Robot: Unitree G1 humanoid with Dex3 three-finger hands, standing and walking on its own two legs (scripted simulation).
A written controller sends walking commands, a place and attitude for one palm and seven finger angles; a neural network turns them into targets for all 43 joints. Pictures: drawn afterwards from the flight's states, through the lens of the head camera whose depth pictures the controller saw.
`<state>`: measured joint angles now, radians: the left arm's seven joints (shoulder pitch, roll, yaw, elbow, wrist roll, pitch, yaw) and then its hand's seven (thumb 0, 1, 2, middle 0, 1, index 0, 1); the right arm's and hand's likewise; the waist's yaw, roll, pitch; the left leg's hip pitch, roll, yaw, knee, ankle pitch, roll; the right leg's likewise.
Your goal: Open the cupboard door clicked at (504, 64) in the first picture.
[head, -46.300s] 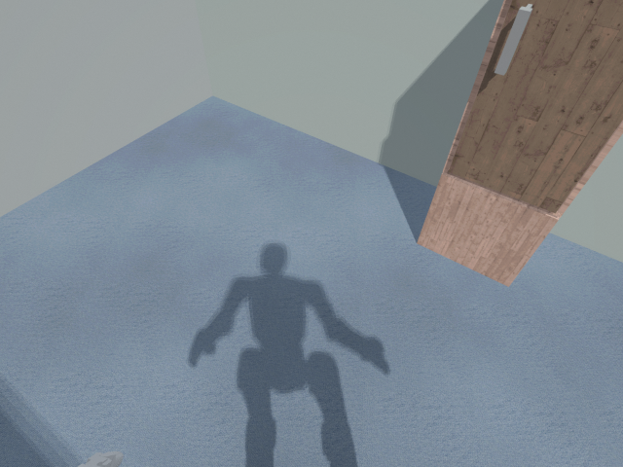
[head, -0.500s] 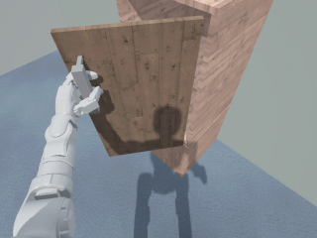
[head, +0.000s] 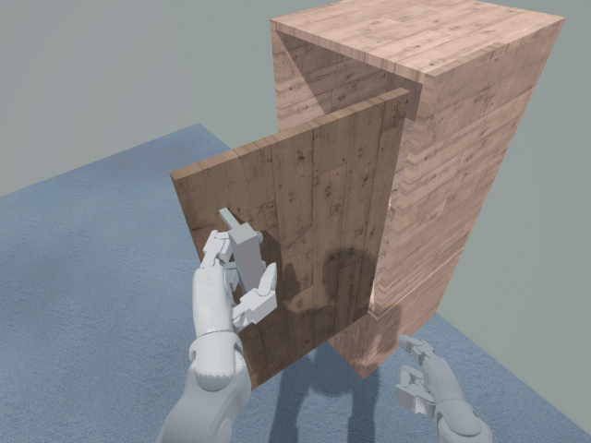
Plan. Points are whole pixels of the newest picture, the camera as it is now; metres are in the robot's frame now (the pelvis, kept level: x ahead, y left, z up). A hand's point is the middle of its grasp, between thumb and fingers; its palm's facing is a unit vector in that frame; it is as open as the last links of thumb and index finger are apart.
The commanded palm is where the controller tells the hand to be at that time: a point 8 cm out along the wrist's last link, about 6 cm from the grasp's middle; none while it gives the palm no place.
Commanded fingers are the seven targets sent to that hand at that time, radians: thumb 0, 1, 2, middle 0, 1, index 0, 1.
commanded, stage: pull the door open along its arc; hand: left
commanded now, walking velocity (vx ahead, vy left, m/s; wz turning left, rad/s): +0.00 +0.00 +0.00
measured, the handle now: (242, 262) +0.32 +0.10 +0.12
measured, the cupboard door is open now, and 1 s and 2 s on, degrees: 85 85 87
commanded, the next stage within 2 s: open thumb and fingers to let go in 0.18 s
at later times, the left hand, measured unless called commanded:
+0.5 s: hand (262, 288) +0.27 +0.06 +0.12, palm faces +0.37 -0.93 -0.03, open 7.4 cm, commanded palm +0.22 +0.09 +0.12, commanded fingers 0.00 0.06 0.54 -0.34 -1.26 -0.34 -1.26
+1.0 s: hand (254, 292) +0.26 +0.07 +0.13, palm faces +0.31 -0.95 -0.03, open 14.7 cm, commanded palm +0.21 +0.09 +0.12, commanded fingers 0.00 -0.50 0.30 -0.17 -0.45 -0.17 -0.45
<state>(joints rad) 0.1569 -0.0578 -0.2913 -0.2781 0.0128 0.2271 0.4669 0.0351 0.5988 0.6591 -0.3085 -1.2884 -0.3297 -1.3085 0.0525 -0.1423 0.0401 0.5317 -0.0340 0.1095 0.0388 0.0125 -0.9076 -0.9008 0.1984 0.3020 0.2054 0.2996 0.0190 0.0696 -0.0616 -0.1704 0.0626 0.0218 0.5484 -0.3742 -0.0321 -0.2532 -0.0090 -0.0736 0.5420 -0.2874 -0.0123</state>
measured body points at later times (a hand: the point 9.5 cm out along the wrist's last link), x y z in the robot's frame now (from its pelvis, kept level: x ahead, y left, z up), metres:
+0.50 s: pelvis -0.01 -0.02 +0.00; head -0.02 -0.05 +0.45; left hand +0.25 +0.11 +0.13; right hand +0.18 -0.23 -0.10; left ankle -0.05 +0.14 -0.73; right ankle +0.00 -0.11 -0.73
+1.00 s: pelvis -0.05 +0.02 +0.00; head -0.06 +0.01 +0.45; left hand +0.24 +0.12 +0.13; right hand +0.16 -0.16 -0.09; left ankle -0.05 +0.14 -0.73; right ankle +0.00 -0.11 -0.73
